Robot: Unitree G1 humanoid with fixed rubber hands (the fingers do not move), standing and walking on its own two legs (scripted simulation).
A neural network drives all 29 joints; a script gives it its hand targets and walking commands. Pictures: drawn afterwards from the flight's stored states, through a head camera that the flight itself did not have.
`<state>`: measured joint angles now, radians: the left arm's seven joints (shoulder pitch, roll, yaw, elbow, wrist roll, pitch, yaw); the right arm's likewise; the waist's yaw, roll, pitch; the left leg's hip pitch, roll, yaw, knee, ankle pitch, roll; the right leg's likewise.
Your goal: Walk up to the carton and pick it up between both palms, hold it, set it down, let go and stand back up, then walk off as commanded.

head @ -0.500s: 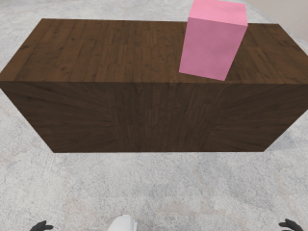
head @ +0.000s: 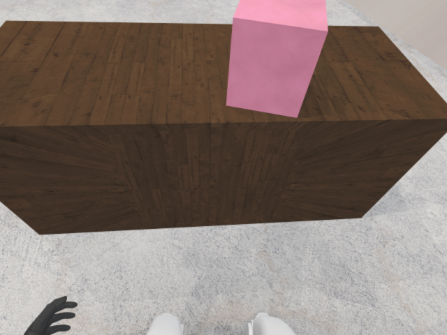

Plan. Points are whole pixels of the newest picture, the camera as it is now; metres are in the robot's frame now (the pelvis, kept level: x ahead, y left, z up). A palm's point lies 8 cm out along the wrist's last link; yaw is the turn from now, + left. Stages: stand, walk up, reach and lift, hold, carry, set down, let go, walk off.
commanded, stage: walk up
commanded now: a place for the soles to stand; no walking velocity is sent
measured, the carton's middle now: (272, 53) +0.81 -0.09 +0.06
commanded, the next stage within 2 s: none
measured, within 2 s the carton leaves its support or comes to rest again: neither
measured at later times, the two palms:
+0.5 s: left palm (67, 282) +0.21 +0.31 -0.08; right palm out of the picture +0.16 -0.36 -0.03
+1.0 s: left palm (116, 269) +0.23 +0.21 -0.04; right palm out of the picture +0.28 -0.45 -0.04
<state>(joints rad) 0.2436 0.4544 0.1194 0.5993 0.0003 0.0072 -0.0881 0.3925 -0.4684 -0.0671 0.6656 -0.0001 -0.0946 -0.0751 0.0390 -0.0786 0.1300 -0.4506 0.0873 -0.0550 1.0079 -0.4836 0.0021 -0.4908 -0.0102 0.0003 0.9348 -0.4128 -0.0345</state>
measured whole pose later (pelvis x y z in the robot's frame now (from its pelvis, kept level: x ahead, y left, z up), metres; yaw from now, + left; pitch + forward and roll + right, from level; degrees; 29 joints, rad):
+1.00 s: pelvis +0.17 -0.12 +0.02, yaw +2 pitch -5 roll +1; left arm 0.36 0.43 0.12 0.60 0.00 -0.01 -0.03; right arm 0.33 -0.46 -0.07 0.68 0.00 -0.07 -0.07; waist 0.03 -0.02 0.13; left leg -0.52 -0.04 -0.09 1.24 -0.31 0.00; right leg -0.29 0.01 -0.09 0.77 -0.40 -0.07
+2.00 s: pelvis +0.22 -0.11 +0.01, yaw +5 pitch -3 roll +0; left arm 0.24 0.43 0.11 0.60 0.00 0.03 -0.03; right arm 0.33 -0.43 -0.07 0.69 0.00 -0.09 -0.06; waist 0.04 -0.05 0.13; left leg -0.44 -0.03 -0.05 0.85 -0.36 0.03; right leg -0.43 0.00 -0.01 1.03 -0.53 -0.04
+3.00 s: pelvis +0.23 -0.17 +0.01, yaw +4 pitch -4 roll +1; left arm 0.24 0.42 0.09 0.60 0.00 0.01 -0.03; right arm 0.28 -0.43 -0.07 0.69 0.00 -0.06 -0.06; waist 0.04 -0.05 0.15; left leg -0.41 -0.03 -0.06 0.87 -0.41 0.01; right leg -0.36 0.01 -0.03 0.88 -0.44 -0.05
